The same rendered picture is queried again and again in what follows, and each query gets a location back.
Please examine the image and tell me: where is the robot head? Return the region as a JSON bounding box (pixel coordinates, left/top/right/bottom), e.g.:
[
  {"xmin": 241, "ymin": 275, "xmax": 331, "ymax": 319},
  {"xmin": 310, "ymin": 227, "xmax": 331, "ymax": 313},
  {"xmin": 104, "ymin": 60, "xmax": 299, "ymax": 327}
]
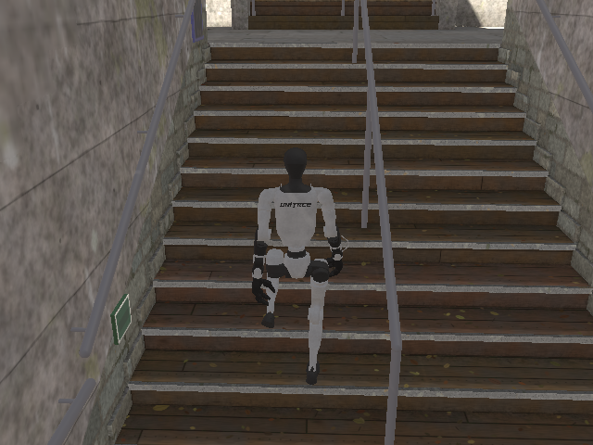
[{"xmin": 280, "ymin": 147, "xmax": 311, "ymax": 193}]

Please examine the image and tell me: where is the robot right upper arm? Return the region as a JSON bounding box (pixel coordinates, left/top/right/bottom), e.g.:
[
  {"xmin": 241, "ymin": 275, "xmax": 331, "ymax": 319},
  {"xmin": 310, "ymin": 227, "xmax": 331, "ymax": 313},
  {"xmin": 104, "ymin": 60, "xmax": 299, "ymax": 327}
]
[{"xmin": 315, "ymin": 187, "xmax": 337, "ymax": 238}]

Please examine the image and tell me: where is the robot left upper arm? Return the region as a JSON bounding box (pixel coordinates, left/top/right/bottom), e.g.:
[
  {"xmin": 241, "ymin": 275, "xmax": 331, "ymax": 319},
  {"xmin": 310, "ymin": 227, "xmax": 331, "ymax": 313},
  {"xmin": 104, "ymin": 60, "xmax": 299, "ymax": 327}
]
[{"xmin": 257, "ymin": 187, "xmax": 276, "ymax": 241}]

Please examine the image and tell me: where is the right robot hand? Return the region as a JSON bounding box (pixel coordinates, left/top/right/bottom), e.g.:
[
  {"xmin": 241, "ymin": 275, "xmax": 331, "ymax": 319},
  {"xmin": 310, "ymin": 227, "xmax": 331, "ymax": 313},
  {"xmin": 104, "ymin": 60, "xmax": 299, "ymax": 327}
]
[{"xmin": 325, "ymin": 257, "xmax": 343, "ymax": 277}]

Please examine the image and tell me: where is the right robot thigh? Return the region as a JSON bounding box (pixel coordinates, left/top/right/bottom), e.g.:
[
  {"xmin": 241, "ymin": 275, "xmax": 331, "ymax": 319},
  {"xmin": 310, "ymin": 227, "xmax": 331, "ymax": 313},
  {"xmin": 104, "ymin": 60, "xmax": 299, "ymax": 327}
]
[{"xmin": 308, "ymin": 259, "xmax": 330, "ymax": 324}]

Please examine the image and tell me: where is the left robot hand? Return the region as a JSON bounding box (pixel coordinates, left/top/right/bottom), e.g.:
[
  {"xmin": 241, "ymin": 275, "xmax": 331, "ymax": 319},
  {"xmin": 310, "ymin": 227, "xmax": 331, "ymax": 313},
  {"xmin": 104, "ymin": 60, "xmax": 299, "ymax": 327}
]
[{"xmin": 252, "ymin": 277, "xmax": 275, "ymax": 306}]

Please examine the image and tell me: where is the robot right forearm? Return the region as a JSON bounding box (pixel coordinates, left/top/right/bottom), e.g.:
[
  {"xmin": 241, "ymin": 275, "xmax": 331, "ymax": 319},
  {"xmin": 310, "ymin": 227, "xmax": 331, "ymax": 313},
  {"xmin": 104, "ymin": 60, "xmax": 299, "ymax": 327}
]
[{"xmin": 327, "ymin": 224, "xmax": 343, "ymax": 261}]

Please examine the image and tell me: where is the robot left forearm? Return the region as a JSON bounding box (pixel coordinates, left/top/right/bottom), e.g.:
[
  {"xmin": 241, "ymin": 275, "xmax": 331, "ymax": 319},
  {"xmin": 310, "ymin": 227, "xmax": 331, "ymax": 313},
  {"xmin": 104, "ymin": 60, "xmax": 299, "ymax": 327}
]
[{"xmin": 252, "ymin": 228, "xmax": 268, "ymax": 279}]

